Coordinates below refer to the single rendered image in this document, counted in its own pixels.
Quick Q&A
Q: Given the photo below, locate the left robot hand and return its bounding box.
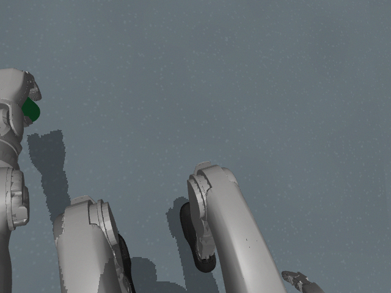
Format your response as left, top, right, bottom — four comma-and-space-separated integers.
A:
0, 68, 42, 128

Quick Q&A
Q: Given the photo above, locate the left robot foot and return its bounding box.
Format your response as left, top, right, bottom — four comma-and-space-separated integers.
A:
118, 234, 136, 293

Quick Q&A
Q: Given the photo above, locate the right robot hand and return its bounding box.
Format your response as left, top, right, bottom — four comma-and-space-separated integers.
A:
282, 271, 324, 293

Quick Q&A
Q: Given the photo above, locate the left robot arm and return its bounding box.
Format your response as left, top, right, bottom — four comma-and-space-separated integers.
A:
0, 99, 29, 293

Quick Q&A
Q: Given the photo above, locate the right robot foot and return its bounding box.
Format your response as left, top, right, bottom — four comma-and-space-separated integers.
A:
180, 202, 216, 273

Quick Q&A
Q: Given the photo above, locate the can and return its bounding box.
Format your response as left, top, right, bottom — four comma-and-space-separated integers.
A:
21, 97, 40, 122

